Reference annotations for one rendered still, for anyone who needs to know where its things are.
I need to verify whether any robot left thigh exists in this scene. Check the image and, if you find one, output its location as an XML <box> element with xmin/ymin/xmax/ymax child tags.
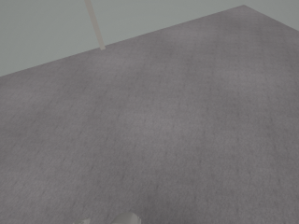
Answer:
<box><xmin>110</xmin><ymin>212</ymin><xmax>141</xmax><ymax>224</ymax></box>

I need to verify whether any panel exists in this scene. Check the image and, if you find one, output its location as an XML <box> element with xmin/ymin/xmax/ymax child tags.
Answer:
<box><xmin>84</xmin><ymin>0</ymin><xmax>106</xmax><ymax>50</ymax></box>

